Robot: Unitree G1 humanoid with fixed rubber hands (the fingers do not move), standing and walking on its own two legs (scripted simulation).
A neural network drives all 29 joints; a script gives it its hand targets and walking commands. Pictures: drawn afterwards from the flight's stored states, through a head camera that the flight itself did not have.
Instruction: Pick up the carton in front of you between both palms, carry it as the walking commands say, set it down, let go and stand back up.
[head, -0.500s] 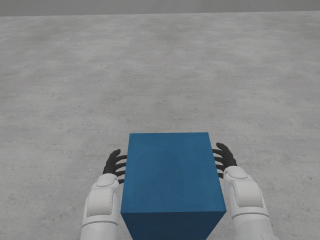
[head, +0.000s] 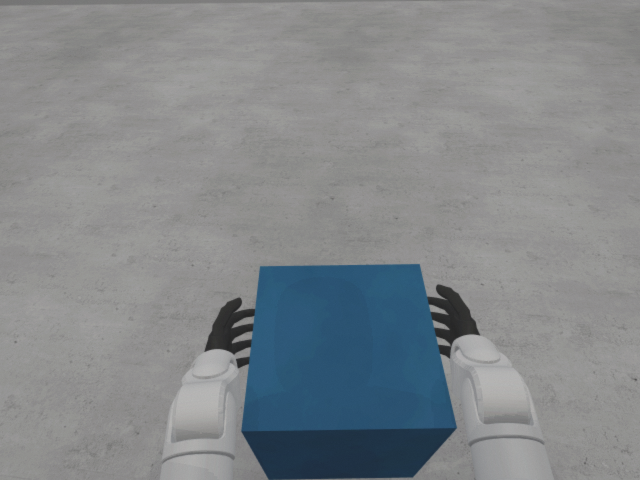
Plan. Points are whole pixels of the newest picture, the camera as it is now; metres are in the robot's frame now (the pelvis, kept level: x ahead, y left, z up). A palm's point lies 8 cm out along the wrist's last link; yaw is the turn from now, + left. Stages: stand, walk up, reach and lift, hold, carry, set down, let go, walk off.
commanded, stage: carry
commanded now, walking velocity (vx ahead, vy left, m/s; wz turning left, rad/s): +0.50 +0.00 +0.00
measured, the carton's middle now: (340, 377) +0.29 +0.00 -0.05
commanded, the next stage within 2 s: none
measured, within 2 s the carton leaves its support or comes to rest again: neither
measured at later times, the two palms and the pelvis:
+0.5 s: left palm (222, 240) +0.51 +0.19 +0.00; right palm (399, 233) +0.50 -0.10 +0.01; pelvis +0.22 +0.06 +0.00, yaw -3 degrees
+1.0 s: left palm (236, 194) +0.61 +0.18 +0.02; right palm (398, 186) +0.61 -0.12 +0.02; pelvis +0.32 +0.04 -0.02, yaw -1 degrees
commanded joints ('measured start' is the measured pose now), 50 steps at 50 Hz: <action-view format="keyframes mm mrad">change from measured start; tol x16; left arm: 1 -551 -881 -628 -184 -294 -52 -223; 50 -491 -871 -564 -91 -239 -45 -221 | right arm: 1 -461 900 646 -114 270 -43 206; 50 -413 879 558 -18 225 -34 209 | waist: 1 5 -100 -227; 10 7 -161 -151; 15 -34 307 -346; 32 -20 -104 -312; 50 -16 16 -356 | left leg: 1 -169 37 8 -134 111 -21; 9 -37 -3 101 -409 285 -18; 12 313 -50 164 -513 328 -6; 15 678 377 -426 -609 761 216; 23 486 218 14 -583 848 118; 31 252 68 28 -466 231 -15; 37 308 99 24 -424 541 -25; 50 341 97 29 -383 631 -16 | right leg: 1 281 -266 264 -213 -9 -100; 9 241 -221 103 -132 164 -44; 12 95 -147 -13 183 330 31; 16 -391 -18 163 806 -371 74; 28 39 -43 55 27 238 42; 30 172 -196 180 82 537 30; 50 66 -132 121 234 575 13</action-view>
